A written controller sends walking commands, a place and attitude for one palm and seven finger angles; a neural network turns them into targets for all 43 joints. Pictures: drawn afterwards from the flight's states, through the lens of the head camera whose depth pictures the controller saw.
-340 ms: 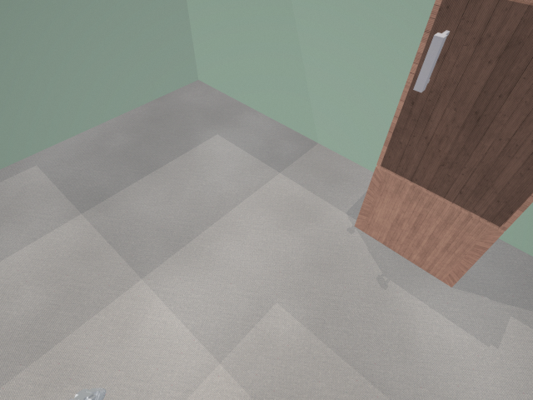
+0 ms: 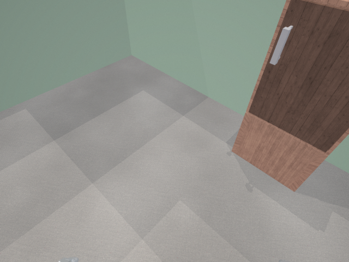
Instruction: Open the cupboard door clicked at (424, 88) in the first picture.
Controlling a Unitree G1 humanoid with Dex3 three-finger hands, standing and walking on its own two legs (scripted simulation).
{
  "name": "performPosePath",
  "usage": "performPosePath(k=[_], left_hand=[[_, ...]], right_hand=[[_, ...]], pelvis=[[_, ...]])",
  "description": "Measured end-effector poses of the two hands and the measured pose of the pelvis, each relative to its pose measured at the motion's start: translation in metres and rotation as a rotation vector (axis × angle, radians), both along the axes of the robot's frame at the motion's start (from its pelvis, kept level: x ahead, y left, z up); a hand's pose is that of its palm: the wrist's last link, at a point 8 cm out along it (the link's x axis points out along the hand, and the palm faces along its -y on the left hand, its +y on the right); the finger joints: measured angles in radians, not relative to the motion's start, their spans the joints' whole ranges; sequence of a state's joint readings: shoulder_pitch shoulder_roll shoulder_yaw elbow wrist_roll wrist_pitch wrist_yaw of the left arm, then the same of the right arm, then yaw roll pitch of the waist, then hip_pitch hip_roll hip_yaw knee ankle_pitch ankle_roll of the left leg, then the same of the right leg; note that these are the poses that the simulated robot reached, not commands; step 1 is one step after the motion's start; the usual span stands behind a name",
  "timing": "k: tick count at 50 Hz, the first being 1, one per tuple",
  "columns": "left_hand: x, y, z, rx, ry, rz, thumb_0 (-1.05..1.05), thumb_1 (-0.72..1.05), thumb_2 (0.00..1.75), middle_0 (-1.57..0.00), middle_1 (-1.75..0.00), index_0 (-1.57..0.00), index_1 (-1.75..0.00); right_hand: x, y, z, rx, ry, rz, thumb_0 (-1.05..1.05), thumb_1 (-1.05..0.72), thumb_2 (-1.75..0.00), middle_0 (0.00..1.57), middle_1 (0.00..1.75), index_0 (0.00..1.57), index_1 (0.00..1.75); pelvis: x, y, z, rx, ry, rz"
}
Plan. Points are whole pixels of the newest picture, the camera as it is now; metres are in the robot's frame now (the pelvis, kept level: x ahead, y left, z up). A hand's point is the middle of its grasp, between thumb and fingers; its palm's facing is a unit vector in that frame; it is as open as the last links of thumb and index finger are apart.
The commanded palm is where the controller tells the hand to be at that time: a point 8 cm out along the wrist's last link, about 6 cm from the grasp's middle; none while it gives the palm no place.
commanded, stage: stand and wait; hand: left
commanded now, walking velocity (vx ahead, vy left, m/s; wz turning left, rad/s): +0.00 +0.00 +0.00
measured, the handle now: (282, 45) +0.96 -0.40 +0.08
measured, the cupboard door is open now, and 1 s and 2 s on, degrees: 0 0 0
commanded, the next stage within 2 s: look at it before walking up in 0.52 s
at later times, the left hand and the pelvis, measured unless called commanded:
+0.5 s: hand out of the picture +0.06 +0.24 -0.15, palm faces -0.02 -0.94 -0.34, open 7.4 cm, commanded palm none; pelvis -0.01 -0.01 +0.00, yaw +0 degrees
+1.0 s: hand out of the picture +0.07 +0.24 -0.15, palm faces -0.02 -0.94 -0.33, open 7.4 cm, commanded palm none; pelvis -0.01 -0.01 +0.00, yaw +0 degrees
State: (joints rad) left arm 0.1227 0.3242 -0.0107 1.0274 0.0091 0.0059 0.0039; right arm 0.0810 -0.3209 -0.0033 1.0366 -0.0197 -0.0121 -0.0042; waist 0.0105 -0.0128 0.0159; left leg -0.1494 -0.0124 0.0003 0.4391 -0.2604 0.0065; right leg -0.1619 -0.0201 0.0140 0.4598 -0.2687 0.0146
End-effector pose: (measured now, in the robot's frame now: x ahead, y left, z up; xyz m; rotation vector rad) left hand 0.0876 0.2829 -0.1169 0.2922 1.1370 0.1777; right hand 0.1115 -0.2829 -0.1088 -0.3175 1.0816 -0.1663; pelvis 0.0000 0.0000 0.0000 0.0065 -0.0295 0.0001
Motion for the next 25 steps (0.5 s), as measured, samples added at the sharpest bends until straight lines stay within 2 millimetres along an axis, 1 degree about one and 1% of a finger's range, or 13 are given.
performPosePath(k=[8, 13, 19, 25], left_hand=[[-0.023, 0.004, -0.001, 0.014, 0.06, 0.017, 0.0, 0.9, 0.9, -0.2, -0.3, -0.2, -0.3], [-0.031, 0.006, 0.0, 0.025, 0.082, 0.023, 0.0, 0.9, 0.9, -0.2, -0.3, -0.2, -0.3], [-0.034, 0.005, 0.002, 0.03, 0.082, 0.022, 0.0, 0.9, 0.9, -0.2, -0.3, -0.2, -0.3], [-0.032, 0.002, 0.003, 0.026, 0.074, 0.014, 0.0, 0.9, 0.9, -0.2, -0.3, -0.2, -0.3]], right_hand=[[-0.027, -0.011, -0.004, -0.012, 0.07, -0.026, 0.01, -0.91, -0.9, 0.21, 0.3, 0.2, 0.3], [-0.042, -0.016, -0.007, -0.015, 0.107, -0.04, 0.01, -0.91, -0.9, 0.21, 0.3, 0.2, 0.3], [-0.053, -0.019, -0.008, -0.012, 0.128, -0.048, 0.01, -0.91, -0.9, 0.21, 0.3, 0.2, 0.3], [-0.057, -0.019, -0.009, -0.007, 0.129, -0.048, 0.01, -0.91, -0.9, 0.21, 0.3, 0.2, 0.3]], pelvis=[[-0.005, -0.003, 0.002, 0.0, -0.003, -0.001], [-0.008, -0.005, 0.002, 0.0, -0.005, -0.001], [-0.011, -0.007, 0.003, 0.0, -0.007, 0.0], [-0.014, -0.008, 0.004, 0.0, -0.006, -0.001]])
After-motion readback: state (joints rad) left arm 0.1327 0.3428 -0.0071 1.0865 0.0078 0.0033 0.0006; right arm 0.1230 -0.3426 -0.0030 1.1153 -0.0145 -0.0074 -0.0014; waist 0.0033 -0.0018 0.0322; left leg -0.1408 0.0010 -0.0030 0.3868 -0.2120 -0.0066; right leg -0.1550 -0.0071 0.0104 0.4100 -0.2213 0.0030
